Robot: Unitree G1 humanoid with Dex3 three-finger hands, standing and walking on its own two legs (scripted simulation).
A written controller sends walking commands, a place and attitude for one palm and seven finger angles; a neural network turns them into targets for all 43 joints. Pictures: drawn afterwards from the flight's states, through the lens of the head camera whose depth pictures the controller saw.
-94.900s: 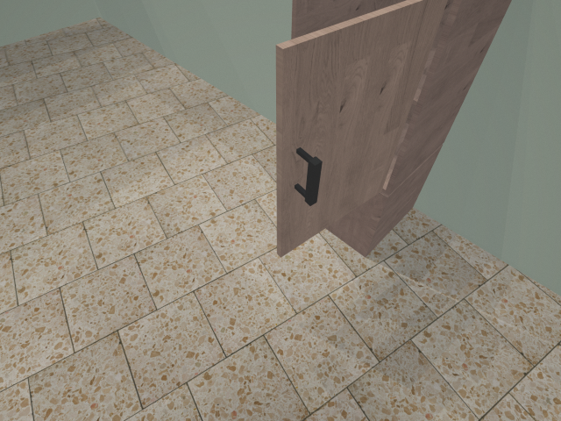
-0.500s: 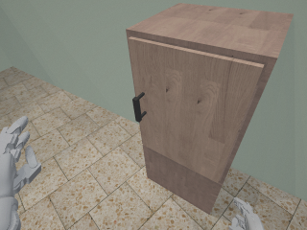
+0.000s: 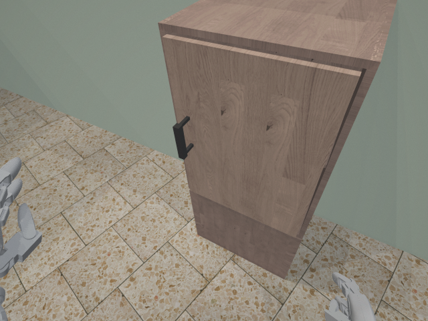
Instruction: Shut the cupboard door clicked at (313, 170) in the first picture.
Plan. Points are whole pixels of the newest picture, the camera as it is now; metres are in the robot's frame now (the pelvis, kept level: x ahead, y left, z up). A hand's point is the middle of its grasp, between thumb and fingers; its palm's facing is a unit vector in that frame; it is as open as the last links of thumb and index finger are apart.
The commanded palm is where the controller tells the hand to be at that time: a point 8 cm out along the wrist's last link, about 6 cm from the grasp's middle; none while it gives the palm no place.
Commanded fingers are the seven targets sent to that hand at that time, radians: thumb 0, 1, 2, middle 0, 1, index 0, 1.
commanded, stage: step back with the hand held close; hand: left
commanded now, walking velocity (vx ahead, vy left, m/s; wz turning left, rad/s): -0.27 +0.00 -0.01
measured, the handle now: (184, 138) +0.61 +0.14 -0.03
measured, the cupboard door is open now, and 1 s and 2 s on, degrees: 0 0 0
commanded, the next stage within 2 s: stop stepping back and stand still in 1.14 s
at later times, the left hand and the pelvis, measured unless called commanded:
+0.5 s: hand out of the picture +0.13 +0.27 +0.16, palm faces +0.47 -0.77 -0.43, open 7.4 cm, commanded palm +0.07 +0.31 +0.18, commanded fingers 0.00 0.90 0.90 -0.20 -0.30 -0.20 -0.30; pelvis -0.07 +0.00 -0.02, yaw +0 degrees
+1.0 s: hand out of the picture +0.04 +0.29 +0.17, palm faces +0.51 -0.73 -0.46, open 7.4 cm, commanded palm -0.03 +0.32 +0.18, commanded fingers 0.00 0.90 0.90 -0.20 -0.30 -0.20 -0.30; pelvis -0.14 +0.01 -0.02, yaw +5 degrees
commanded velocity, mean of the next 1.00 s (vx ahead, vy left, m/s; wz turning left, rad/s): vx -0.34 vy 0.00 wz -0.04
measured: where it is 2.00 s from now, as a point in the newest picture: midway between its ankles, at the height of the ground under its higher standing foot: outside the picture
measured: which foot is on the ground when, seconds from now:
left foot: down 0.00-1.00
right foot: down 0.00-0.94, up 0.96-1.00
